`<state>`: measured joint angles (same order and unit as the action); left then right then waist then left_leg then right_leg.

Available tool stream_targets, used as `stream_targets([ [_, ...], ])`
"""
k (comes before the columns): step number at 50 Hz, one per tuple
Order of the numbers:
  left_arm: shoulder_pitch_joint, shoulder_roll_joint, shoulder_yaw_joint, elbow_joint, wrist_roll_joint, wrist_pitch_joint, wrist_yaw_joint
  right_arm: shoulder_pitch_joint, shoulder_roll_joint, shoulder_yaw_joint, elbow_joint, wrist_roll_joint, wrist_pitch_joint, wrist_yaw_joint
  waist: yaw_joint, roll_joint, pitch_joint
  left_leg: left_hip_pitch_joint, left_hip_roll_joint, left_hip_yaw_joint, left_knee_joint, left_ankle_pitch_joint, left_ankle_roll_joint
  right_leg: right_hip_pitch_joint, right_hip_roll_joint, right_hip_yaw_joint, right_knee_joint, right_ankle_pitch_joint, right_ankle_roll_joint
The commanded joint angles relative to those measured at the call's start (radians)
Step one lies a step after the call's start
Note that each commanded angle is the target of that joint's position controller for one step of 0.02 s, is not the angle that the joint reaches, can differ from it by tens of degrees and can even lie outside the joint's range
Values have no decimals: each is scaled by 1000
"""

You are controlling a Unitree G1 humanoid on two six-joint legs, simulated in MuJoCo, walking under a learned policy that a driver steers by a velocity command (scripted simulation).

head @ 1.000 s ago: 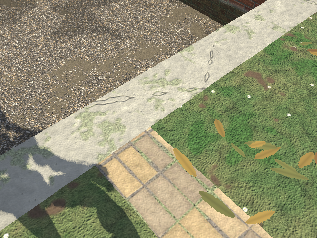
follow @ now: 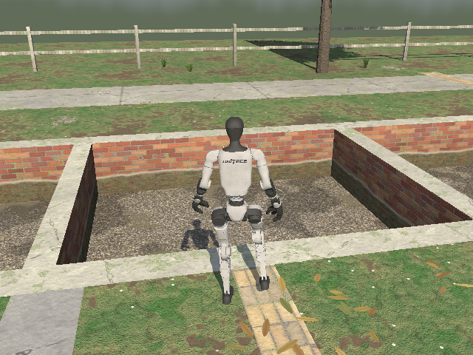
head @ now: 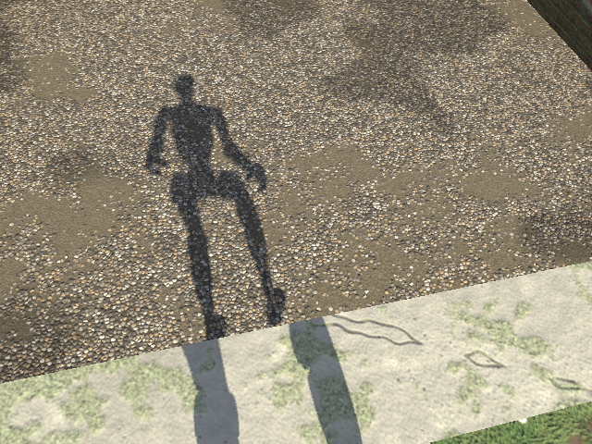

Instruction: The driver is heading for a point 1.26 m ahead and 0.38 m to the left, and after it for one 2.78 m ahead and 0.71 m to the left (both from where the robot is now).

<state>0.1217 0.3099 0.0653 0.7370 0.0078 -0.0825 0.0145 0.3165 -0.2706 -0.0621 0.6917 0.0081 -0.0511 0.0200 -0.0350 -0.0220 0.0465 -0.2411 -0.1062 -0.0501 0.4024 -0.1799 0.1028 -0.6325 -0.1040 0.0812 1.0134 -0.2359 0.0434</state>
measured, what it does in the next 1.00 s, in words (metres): walks ahead, turning left: right foot, then left foot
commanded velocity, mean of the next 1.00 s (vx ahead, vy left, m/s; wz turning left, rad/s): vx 0.50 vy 0.00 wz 0.59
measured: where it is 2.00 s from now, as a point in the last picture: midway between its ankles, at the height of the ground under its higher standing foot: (201, 435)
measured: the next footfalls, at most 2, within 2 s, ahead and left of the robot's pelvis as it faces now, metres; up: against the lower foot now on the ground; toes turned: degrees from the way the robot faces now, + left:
right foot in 0.22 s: +0.30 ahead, -0.14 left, +0.00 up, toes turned +12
left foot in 0.68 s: +0.40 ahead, +0.18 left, +0.00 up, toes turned +26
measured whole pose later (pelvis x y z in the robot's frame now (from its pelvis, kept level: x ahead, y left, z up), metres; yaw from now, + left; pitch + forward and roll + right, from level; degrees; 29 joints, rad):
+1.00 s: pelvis +0.40 +0.10 -0.01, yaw +36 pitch +0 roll +0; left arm 0.08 0.24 0.02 0.65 0.03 0.05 0.01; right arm 0.40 -0.23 -0.04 0.68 -0.01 0.04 -0.03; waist -0.06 -0.02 -0.02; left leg -0.30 -0.15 -0.11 0.57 -0.27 0.10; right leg -0.61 -0.03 0.04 0.95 -0.25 0.06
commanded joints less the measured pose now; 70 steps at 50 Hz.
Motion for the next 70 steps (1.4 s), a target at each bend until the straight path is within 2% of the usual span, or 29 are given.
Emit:
stream_targets([
  [1,-13,46,7,-58,8,2,3,-30,-174,-52,-75,7,-15,-28,29,74,-62,-23,212,-189,-134,285,162,37,26,-19,-176,178,30],
  [7,-119,60,5,-93,1,-14,-19,46,-152,-51,-50,9,23,-44,-14,114,-60,-18,211,-280,20,175,116,174,114,-20,-445,296,5],
  [10,-29,94,28,-80,-8,-30,-21,15,-140,-45,-74,11,43,-57,50,154,-89,22,205,-366,125,129,93,303,127,-37,-528,219,-47],
  [11,54,124,39,-71,4,-39,-18,11,-101,-30,-86,10,43,-60,92,135,-152,-14,157,-332,261,88,54,458,53,23,-540,244,-92],
  [12,172,188,54,-62,21,-43,-15,102,-22,-7,-98,2,42,-60,87,-49,-289,-187,53,-231,563,-172,-8,741,-163,250,-516,273,-190],
  [13,269,222,64,-7,1,-22,-24,212,-29,-2,-123,41,44,-56,58,-329,-385,-447,-3,-145,810,-497,-54,904,-343,667,-632,-97,-335],
  [14,222,143,45,-27,-25,-11,-27,155,-121,-25,-113,43,51,-62,83,-187,-255,-560,84,-135,913,-419,-74,806,-319,686,-705,-421,-307],
  [15,178,102,30,-33,-19,-2,-26,39,-156,-36,-139,33,70,-69,105,-112,-127,-598,95,-98,970,-341,-82,684,-274,566,-716,-405,-265],
  [17,99,53,8,-42,-3,16,-14,0,-139,-39,-162,13,87,-67,66,-85,-31,-563,145,-89,944,-241,-87,504,-187,342,-723,-254,-238],
  [29,139,123,39,27,-10,32,-12,-100,-34,4,-177,13,90,-16,83,-73,0,-330,174,61,425,17,-70,388,-164,-107,-682,93,-206],
  [30,187,113,29,25,31,34,-8,-148,-73,-10,-216,-55,103,0,71,-77,-24,-254,127,160,404,20,-43,364,-172,-172,-635,70,-146],
  [32,198,145,38,13,29,36,-7,-79,-74,-20,-186,-40,107,6,35,-88,-41,-76,65,192,348,-41,-10,309,-162,-203,-525,118,-109],
  [33,201,143,37,7,21,47,-6,70,-76,-35,-127,-41,100,-1,-39,-33,-98,83,20,179,283,-56,11,300,-118,-261,-318,268,-82],
  [34,201,113,27,-14,19,54,-7,238,-140,-56,-90,-43,86,-16,-135,146,-170,243,122,-54,151,-209,59,184,-50,-308,59,185,-37],
  [35,191,-23,-6,-98,23,60,-14,200,-240,-49,-132,-18,80,-23,-48,397,-208,329,369,-518,5,-130,133,-74,72,-182,362,-396,8],
  [36,52,64,8,-157,31,73,-6,163,-261,-74,-153,17,93,-33,-125,304,-268,325,407,-724,-154,-233,211,-202,112,-49,388,-300,19],
  [37,3,92,8,-167,16,75,-1,110,-228,-65,-132,-2,97,-51,-87,231,-165,251,406,-635,-133,-284,213,-251,69,-39,398,-226,8],
  [40,93,37,-8,-103,37,91,5,17,-93,-20,-123,-28,93,-49,29,97,-101,-35,284,-406,-62,-122,140,-61,14,-39,250,-117,11],
  [46,12,17,-14,-118,28,129,18,42,-109,-23,-89,-17,58,-49,45,61,-78,-83,217,-356,-36,44,150,-6,55,-41,30,14,13],
  [50,-74,-5,-31,-157,8,117,-16,24,-110,-17,-93,-16,85,-50,2,119,-72,-79,183,-344,-15,23,126,86,107,-72,-108,-28,15],
  [54,74,-29,-43,-135,8,101,-22,-11,-117,-16,-100,-20,82,-49,49,125,-69,-201,165,-327,63,203,93,428,162,-131,-347,-30,-21],
  [55,167,-32,-42,-115,13,96,-18,-40,-97,-8,-109,-11,82,-55,101,95,-79,-227,149,-323,173,221,58,542,140,-90,-481,-3,-51],
  [56,251,22,-32,-119,35,82,-14,-27,-31,7,-121,7,76,-52,131,-82,-156,-298,64,-239,492,49,-5,689,-37,149,-565,-36,-107],
  [57,262,106,-17,-112,27,88,-16,25,-22,9,-136,22,78,-54,81,-274,-139,-501,-70,-155,644,-370,-51,742,-219,470,-585,155,-163],
  [58,259,101,-9,-96,-16,93,7,-46,-93,-17,-125,-7,92,-84,104,-244,-110,-549,-84,-210,742,-357,-71,656,-263,548,-567,318,-200],
  [59,199,56,-28,-117,-24,85,11,-77,-114,-23,-114,-16,92,-90,65,-144,-90,-537,-84,-237,841,-295,-91,583,-233,498,-551,411,-216],
  [62,92,-1,-56,-142,-34,58,4,-124,-64,-4,-113,-32,107,-85,-13,-83,-121,-470,-19,-177,880,-165,-132,449,-121,307,-537,604,-221],
  [66,151,19,-50,-124,-40,48,-11,-182,-42,9,-117,-45,138,-84,-15,-40,-150,-395,73,-40,773,-99,-167,413,-58,249,-569,694,-253],
  [70,179,24,-48,-119,-1,81,-11,-291,23,44,-141,-47,143,-85,31,-80,-114,-219,74,46,392,-121,-169,367,49,143,-542,762,-209],
])
Velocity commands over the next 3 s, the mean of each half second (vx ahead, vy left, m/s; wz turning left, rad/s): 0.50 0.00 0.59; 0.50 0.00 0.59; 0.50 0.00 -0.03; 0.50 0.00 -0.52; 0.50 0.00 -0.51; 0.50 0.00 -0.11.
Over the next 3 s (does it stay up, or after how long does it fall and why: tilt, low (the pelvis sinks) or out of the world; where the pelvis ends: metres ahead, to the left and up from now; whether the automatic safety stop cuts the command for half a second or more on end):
stays up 0.48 0.19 -0.02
